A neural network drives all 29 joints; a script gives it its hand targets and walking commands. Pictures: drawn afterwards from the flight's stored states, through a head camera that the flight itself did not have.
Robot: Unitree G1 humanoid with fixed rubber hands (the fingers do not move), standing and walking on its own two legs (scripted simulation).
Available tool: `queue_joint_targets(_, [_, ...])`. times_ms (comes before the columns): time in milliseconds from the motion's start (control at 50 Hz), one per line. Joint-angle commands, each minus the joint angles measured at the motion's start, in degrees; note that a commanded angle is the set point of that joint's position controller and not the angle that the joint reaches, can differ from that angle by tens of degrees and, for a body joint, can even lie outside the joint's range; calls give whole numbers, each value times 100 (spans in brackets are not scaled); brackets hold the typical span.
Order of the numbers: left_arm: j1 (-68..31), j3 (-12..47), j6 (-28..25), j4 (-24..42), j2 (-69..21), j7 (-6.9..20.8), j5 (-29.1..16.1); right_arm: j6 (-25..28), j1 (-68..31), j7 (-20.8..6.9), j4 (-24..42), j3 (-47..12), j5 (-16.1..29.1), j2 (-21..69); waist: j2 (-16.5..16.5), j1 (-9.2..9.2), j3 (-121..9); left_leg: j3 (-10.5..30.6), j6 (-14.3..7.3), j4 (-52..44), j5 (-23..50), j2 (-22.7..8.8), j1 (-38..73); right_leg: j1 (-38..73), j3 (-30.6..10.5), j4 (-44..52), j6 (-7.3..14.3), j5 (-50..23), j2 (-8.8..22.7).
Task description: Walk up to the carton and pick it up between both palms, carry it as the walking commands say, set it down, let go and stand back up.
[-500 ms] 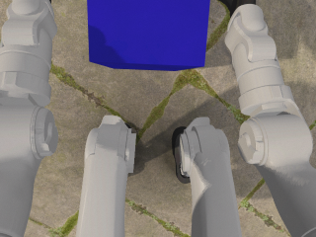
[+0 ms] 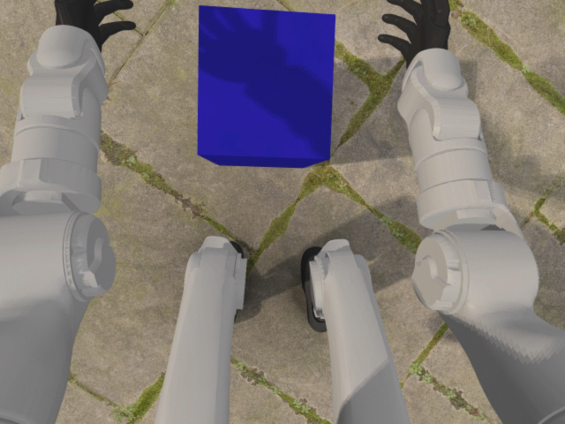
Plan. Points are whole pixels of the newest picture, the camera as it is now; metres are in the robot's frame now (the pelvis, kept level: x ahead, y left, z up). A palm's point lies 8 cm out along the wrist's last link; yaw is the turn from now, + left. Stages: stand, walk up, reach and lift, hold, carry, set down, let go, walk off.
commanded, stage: set down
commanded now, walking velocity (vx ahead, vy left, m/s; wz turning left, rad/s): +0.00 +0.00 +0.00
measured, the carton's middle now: (263, 107) +0.52 +0.03 -0.37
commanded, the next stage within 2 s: let go in 0.58 s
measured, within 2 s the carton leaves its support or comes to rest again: neither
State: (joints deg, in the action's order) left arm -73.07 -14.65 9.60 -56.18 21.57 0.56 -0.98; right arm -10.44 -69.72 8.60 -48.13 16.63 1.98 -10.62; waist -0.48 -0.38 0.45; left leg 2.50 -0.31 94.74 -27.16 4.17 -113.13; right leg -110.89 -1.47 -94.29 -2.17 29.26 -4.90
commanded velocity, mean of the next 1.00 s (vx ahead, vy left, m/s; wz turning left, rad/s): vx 0.00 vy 0.00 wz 0.00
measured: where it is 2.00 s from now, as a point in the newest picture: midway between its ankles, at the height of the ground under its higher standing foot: (272, 301)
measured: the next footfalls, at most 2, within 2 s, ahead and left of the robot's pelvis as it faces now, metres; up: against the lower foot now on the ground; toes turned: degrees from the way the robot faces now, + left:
none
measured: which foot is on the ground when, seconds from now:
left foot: down 0.00-1.00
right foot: down 0.00-1.00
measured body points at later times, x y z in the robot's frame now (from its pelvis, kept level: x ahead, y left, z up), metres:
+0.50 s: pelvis +0.03 +0.01 +0.14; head +0.33 +0.04 +0.47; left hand +0.55 +0.24 +0.03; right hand +0.55 -0.15 +0.03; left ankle +0.10 +0.11 -0.49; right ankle +0.09 -0.12 -0.49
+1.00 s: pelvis +0.07 +0.00 +0.20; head +0.31 +0.02 +0.58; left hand +0.43 +0.24 +0.08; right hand +0.44 -0.19 +0.09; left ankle +0.10 +0.11 -0.49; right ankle +0.09 -0.12 -0.49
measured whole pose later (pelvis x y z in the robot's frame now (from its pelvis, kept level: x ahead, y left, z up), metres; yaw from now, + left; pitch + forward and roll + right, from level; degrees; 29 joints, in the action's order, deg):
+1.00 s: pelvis +0.07 +0.00 +0.20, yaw +2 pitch +34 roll -1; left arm -26.5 -12.4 5.9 -33.0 12.2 2.9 4.5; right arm -6.2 -24.2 -0.7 -29.8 10.4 -2.8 -9.0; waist -0.7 -0.1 -3.0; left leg 3.7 -0.7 43.5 -14.5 3.2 -62.7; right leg -61.2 -3.5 -43.4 -0.6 16.0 -2.8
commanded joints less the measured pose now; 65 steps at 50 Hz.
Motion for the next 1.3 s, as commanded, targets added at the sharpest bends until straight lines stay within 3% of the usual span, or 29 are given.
queue_joint_targets(0, [-1405, -120, -88, 708, 744, 27, 52, 80, -1299, -14, 756, 70, -60, -512, 291, -65, -6288, -320, 153, -1180, 1966, 4, 4335, 2917, 497, 1136, -88, -1392, -88])
queue_joint_targets(320, [-757, -244, -217, 976, 397, 209, 266, 259, -420, -267, 1027, 282, -251, -316, 410, -52, -6136, -7, 136, -3054, 3408, -106, 6670, 3790, 395, 3209, -88, -2264, -30])
queue_joint_targets(440, [-643, -430, -332, 870, 197, 280, 483, 377, -263, -375, 883, 479, -418, -223, 380, -73, -5580, 55, 105, -3805, 3366, -184, 7017, 4128, 342, 3967, -109, -2324, 19])
queue_joint_targets(520, [-458, -561, -399, 510, -59, 318, 703, 445, -110, -454, 565, 612, -708, -39, 317, 25, -4959, 73, 184, -4020, 3139, -212, 6752, 4077, 364, 4225, -126, -2205, 90])
queue_joint_targets(580, [-240, -734, -434, 460, -88, 301, 894, 472, 72, -487, 523, 617, -878, 0, 316, -2, -4988, 50, 235, -4062, 3271, -194, 6781, 4233, 368, 4293, -138, -2324, 88])
queue_joint_targets(680, [364, -782, -409, 1171, -135, 155, 986, 490, 621, -588, 1069, 467, -977, -269, 361, -45, -6058, 32, 224, -4155, 4064, -166, 7678, 5133, 352, 4344, -99, -2942, 23])
queue_joint_targets(760, [1843, -434, -354, 2280, -229, 100, 936, 430, 2089, -639, 1873, 96, -940, -255, 300, -38, -6971, 102, 121, -4253, 5174, -166, 8655, 6075, 240, 4447, -63, -3894, 16])
queue_joint_targets(800, [2302, -250, -333, 2803, -214, 90, 832, 415, 2468, -706, 2284, -90, -816, -283, 242, -21, -6823, 149, 85, -4360, 5316, -182, 8840, 6203, 177, 4583, -16, -3964, 42])
queue_joint_targets(880, [3301, 59, -393, 3188, -334, 171, 597, 460, 3342, -844, 2698, -436, -541, -281, 167, 4, -6142, 61, 67, -4711, 4805, -184, 8714, 6800, 79, 4899, 19, -3825, 114])
queue_joint_targets(1060, [5337, 311, -797, 2557, -566, 284, 464, 832, 5409, -1034, 2052, -817, -394, -275, 108, 30, -3335, -54, 116, -5793, 3211, -273, 8535, 7762, 4, 5852, 1, -2865, 276])
queue_joint_targets(1280, [7373, 726, -1104, 3129, -610, 218, 258, 1151, 7277, -1052, 2544, -1180, -270, -391, 15, -15, -1714, -96, 84, -6637, 2757, -276, 9939, 9221, -82, 6718, 12, -2894, 343])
